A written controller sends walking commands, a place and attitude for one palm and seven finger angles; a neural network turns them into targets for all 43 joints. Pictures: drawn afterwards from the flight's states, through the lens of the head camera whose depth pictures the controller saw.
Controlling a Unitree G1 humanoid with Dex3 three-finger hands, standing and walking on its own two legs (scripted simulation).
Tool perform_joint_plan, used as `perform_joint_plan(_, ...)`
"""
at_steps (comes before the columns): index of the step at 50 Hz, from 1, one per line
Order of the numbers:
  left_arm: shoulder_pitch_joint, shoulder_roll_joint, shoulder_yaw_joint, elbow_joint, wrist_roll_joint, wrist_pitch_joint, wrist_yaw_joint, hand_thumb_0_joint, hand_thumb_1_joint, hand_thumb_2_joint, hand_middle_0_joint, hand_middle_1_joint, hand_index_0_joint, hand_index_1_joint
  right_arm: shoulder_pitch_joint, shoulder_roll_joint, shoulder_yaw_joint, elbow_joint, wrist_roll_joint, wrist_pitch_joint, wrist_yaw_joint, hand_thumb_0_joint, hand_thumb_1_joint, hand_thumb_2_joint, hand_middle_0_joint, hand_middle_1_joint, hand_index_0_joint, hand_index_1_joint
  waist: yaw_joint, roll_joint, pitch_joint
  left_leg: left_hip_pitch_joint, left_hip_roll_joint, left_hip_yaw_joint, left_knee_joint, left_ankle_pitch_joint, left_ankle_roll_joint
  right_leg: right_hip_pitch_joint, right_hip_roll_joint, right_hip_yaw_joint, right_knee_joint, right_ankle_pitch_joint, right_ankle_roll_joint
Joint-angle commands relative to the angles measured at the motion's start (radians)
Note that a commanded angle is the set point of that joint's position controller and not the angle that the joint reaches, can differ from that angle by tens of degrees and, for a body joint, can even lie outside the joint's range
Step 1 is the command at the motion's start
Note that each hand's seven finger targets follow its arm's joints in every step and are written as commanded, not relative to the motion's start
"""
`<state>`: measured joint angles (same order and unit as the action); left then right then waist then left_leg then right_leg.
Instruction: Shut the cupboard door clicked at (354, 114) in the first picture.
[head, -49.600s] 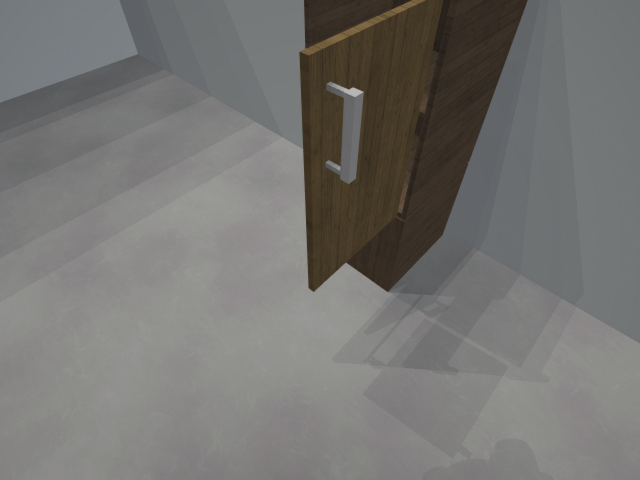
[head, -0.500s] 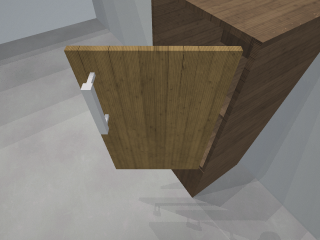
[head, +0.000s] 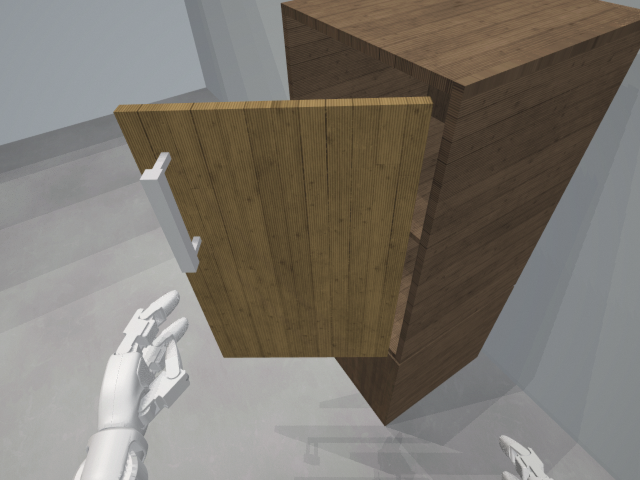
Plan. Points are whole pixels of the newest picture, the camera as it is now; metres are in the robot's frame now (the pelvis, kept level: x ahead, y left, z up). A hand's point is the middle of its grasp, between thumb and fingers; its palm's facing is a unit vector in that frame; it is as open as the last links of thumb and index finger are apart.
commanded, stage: raise the hand and make a fist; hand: left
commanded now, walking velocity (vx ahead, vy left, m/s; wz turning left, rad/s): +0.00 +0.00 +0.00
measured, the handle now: (177, 215) +0.43 +0.20 +0.13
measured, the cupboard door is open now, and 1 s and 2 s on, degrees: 56 56 56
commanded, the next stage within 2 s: bring the fist close to the handle in 1.66 s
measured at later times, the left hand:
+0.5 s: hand (179, 422) +0.20 +0.16 +0.03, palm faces -0.18 -0.98 -0.02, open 4.5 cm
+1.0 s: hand (83, 375) +0.21 +0.24 +0.12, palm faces +0.05 -1.00 -0.06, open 3.1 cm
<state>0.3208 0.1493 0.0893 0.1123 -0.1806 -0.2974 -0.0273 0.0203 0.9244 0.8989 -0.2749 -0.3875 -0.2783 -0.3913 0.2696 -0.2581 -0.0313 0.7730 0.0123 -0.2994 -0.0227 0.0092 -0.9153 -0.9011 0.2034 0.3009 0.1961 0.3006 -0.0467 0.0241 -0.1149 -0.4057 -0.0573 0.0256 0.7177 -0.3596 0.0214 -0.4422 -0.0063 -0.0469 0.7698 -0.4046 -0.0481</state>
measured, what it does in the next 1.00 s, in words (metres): shifts its weight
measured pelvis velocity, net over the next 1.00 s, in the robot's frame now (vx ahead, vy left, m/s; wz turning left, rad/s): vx -0.02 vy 0.05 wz -0.03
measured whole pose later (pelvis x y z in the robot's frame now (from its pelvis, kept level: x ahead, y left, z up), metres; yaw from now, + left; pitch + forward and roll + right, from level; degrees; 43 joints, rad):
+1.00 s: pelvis -0.02 +0.05 -0.01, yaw -2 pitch +4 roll -2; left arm 0.36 0.26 0.17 -0.30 -0.27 -0.15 -0.14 0.02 0.90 0.90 -1.18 -1.37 -1.18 -1.37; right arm 0.25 -0.22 0.06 0.52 0.03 -0.28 -0.06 0.01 -0.91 -0.90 0.20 0.30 0.20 0.30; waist 0.04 0.03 -0.09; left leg -0.47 -0.07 -0.04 0.84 -0.43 0.07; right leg -0.46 0.01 -0.03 0.77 -0.38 0.01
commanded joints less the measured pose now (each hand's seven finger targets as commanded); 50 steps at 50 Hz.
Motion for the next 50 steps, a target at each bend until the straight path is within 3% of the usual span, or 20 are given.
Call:
perform_joint_plan(1,0.457,0.129,0.183,0.119,-0.106,-0.248,-0.299,0.000,0.900,0.900,-0.438,-0.560,-0.438,-0.560,-0.125,-0.101,-0.056,-0.248,0.008,-0.021,0.031,0.000,-0.900,-0.900,0.200,0.300,0.200,0.300,0.129,-0.431,-0.021,-0.384,-0.017,-0.040,0.158,0.027,-0.057,0.120,-0.115,0.189,-0.024,0.675,0.095)
perform_joint_plan(4,0.289,0.280,0.294,-0.102,-0.112,-0.249,-0.338,0.000,0.900,0.900,-0.493,-0.620,-0.493,-0.620,-0.192,-0.096,-0.052,-0.367,0.014,0.012,0.027,0.000,-0.900,-0.900,0.200,0.300,0.200,0.300,0.149,0.015,-0.049,-0.365,-0.041,0.017,0.155,-0.006,-0.028,0.010,-0.100,0.269,-0.065,0.149,0.052)
perform_joint_plan(5,0.191,0.325,0.325,-0.195,-0.120,-0.244,-0.317,0.000,0.900,0.900,-0.512,-0.640,-0.512,-0.640,-0.192,-0.101,-0.052,-0.390,0.011,0.015,0.023,0.000,-0.900,-0.900,0.200,0.300,0.200,0.300,0.141,0.120,-0.059,-0.348,-0.037,0.010,0.164,-0.025,-0.025,-0.033,-0.089,0.277,-0.073,0.002,0.036)
perform_joint_plan(6,0.138,0.280,0.291,-0.245,-0.131,-0.246,-0.293,0.000,0.900,0.900,-0.530,-0.660,-0.530,-0.660,-0.205,-0.086,-0.042,-0.420,0.011,0.013,0.017,0.000,-0.900,-0.900,0.200,0.300,0.200,0.300,0.120,0.141,-0.054,-0.345,-0.028,0.000,0.173,-0.058,-0.017,-0.079,-0.075,0.278,-0.086,-0.139,0.030)
perform_joint_plan(8,0.001,0.238,0.274,-0.368,-0.152,-0.300,-0.240,0.000,0.900,0.900,-0.567,-0.700,-0.567,-0.700,-0.158,-0.074,-0.042,-0.418,0.007,-0.005,0.003,0.000,-0.900,-0.900,0.200,0.300,0.200,0.300,0.063,0.058,-0.142,-0.328,-0.006,-0.029,0.245,-0.044,-0.004,-0.097,-0.070,0.308,-0.086,-0.144,0.061)
perform_joint_plan(10,-0.175,0.230,0.198,-0.555,-0.158,-0.377,-0.222,0.000,0.900,0.900,-0.603,-0.740,-0.603,-0.740,-0.127,-0.077,-0.037,-0.394,0.004,-0.030,-0.013,0.000,-0.900,-0.900,0.200,0.300,0.200,0.300,-0.002,0.040,-0.244,-0.301,0.009,-0.045,0.299,-0.038,0.009,-0.116,-0.060,0.305,-0.066,-0.113,0.071)
perform_joint_plan(13,-0.113,0.156,0.041,-0.495,-0.153,-0.408,-0.275,0.000,0.900,0.900,-0.658,-0.800,-0.658,-0.800,-0.095,-0.106,-0.023,-0.349,0.015,-0.066,-0.042,0.000,-0.900,-0.900,0.200,0.300,0.200,0.300,-0.044,0.023,-0.156,-0.281,0.032,-0.071,0.292,-0.055,0.020,-0.199,-0.025,0.232,-0.049,-0.140,0.047)
perform_joint_plan(15,-0.127,0.155,-0.014,-0.423,-0.149,-0.345,-0.326,0.000,0.900,0.900,-0.695,-0.840,-0.695,-0.840,-0.092,-0.125,-0.007,-0.349,0.024,-0.070,-0.061,0.000,-0.900,-0.900,0.200,0.300,0.200,0.300,-0.062,-0.006,-0.093,-0.307,0.036,-0.084,0.286,-0.061,0.031,-0.212,-0.020,0.210,-0.054,-0.137,0.052)
perform_joint_plan(18,-0.039,0.239,0.050,-0.244,-0.112,-0.144,-0.354,0.000,0.900,0.900,-0.750,-0.900,-0.750,-0.900,-0.074,-0.135,-0.011,-0.363,0.043,-0.041,-0.083,0.000,-0.900,-0.900,0.200,0.300,0.200,0.300,-0.012,-0.084,-0.023,-0.346,0.039,-0.078,0.204,-0.089,0.030,-0.156,-0.029,0.207,-0.119,-0.232,0.055)
perform_joint_plan(21,0.053,0.289,0.178,-0.265,-0.117,0.054,-0.312,0.000,0.900,0.900,-0.805,-0.960,-0.805,-0.960,-0.104,-0.102,-0.003,-0.428,0.049,-0.001,-0.079,0.000,-0.900,-0.900,0.200,0.300,0.200,0.300,0.098,-0.046,-0.121,-0.295,0.021,-0.066,0.126,-0.026,0.023,-0.004,-0.045,0.188,-0.118,-0.175,0.050)
perform_joint_plan(23,0.054,0.277,0.253,-0.370,-0.151,0.106,-0.230,0.000,0.900,0.900,-0.842,-1.000,-0.842,-1.000,-0.131,-0.067,0.008,-0.453,0.040,0.014,-0.072,0.000,-0.900,-0.900,0.200,0.300,0.200,0.300,0.134,-0.053,-0.142,-0.254,0.018,-0.069,0.087,0.020,0.010,0.046,-0.037,0.151,-0.110,-0.106,0.049)
perform_joint_plan(25,0.084,0.265,0.308,-0.466,-0.176,0.082,-0.142,0.000,0.900,0.900,-0.878,-1.040,-0.878,-1.040,-0.142,-0.046,0.014,-0.448,0.030,0.013,-0.063,0.000,-0.900,-0.900,0.200,0.300,0.200,0.300,0.154,-0.062,-0.164,-0.220,0.024,-0.082,0.063,0.087,0.001,0.088,-0.017,0.104,-0.074,0.022,0.040)
perform_joint_plan(28,0.110,0.208,0.240,-0.542,-0.140,-0.010,-0.089,0.000,0.900,0.900,-0.933,-1.100,-0.933,-1.100,-0.089,-0.053,0.014,-0.429,0.012,-0.010,-0.039,0.000,-0.900,-0.900,0.200,0.300,0.200,0.300,0.127,-0.006,-0.151,-0.162,0.033,-0.081,0.030,0.196,-0.002,0.037,0.020,0.018,0.001,0.210,0.024)
perform_joint_plan(30,0.072,0.170,0.135,-0.563,-0.104,-0.056,-0.104,0.000,0.900,0.900,-0.970,-1.140,-0.970,-1.140,-0.071,-0.077,0.016,-0.420,0.003,-0.028,-0.027,0.000,-0.900,-0.900,0.200,0.300,0.200,0.300,0.082,0.018,-0.111,-0.143,0.039,-0.090,0.037,0.219,0.001,-0.023,0.028,-0.003,0.024,0.225,0.019)
perform_joint_plan(33,0.072,0.116,0.017,-0.524,-0.090,-0.053,-0.167,0.000,0.900,0.900,-1.025,-1.200,-1.025,-1.200,-0.034,-0.108,0.011,-0.405,0.012,-0.050,-0.029,0.000,-0.900,-0.900,0.200,0.300,0.200,0.300,0.033,0.020,-0.070,-0.120,0.050,-0.112,0.031,0.139,-0.002,-0.100,0.032,-0.017,0.008,0.135,0.023)
perform_joint_plan(35,0.060,0.132,0.005,-0.516,-0.091,-0.018,-0.195,0.000,0.900,0.900,-1.062,-1.240,-1.062,-1.240,-0.035,-0.122,0.009,-0.402,0.022,-0.059,-0.041,0.000,-0.900,-0.900,0.200,0.300,0.200,0.300,0.022,-0.005,-0.049,-0.116,0.054,-0.132,0.011,0.067,0.003,-0.103,0.031,-0.015,-0.017,0.076,0.025)
perform_joint_plan(40,0.003,0.292,0.190,-0.644,-0.080,0.037,-0.132,0.000,0.900,0.900,-1.153,-1.340,-1.153,-1.340,-0.053,-0.115,0.014,-0.406,0.019,-0.052,-0.063,0.000,-0.900,-0.900,0.200,0.300,0.200,0.300,0.088,0.043,-0.156,-0.043,0.056,-0.162,-0.054,0.095,-0.022,-0.007,0.028,-0.027,-0.013,0.105,0.015)
perform_joint_plan(45,-0.030,0.218,0.164,-0.652,-0.104,0.053,-0.091,0.000,0.900,0.900,-1.245,-1.440,-1.245,-1.440,-0.058,-0.095,0.034,-0.394,0.020,-0.033,-0.051,0.000,-0.900,-0.900,0.200,0.300,0.200,0.300,0.085,0.076,-0.105,0.019,0.070,-0.163,-0.071,0.271,-0.058,0.012,0.037,-0.045,-0.026,0.206,0.014)
perform_joint_plan(48,-0.045,0.168,0.085,-0.604,-0.098,0.117,-0.131,0.000,0.900,0.900,-1.300,-1.500,-1.300,-1.500,-0.060,-0.103,0.040,-0.389,0.028,-0.028,-0.044,0.000,-0.900,-0.900,0.200,0.300,0.200,0.300,0.069,0.086,-0.041,0.033,0.077,-0.170,-0.093,0.271,-0.061,0.005,0.035,-0.045,-0.057,0.207,0.018)
perform_joint_plan(50,-0.038,0.167,0.069,-0.557,-0.090,0.183,-0.163,0.000,0.900,0.900,-1.300,-1.500,-1.300,-1.500,-0.054,-0.112,0.038,-0.385,0.036,-0.018,-0.046,0.000,-0.900,-0.900,0.200,0.300,0.200,0.300,0.064,0.035,-0.013,0.023,0.077,-0.162,-0.105,0.255,-0.048,0.034,0.034,-0.040,-0.086,0.215,0.018)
